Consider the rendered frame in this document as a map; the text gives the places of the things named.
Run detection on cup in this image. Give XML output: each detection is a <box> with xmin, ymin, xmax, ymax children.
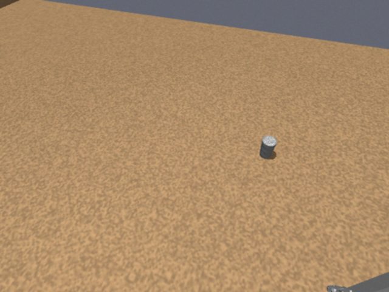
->
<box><xmin>260</xmin><ymin>136</ymin><xmax>277</xmax><ymax>159</ymax></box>

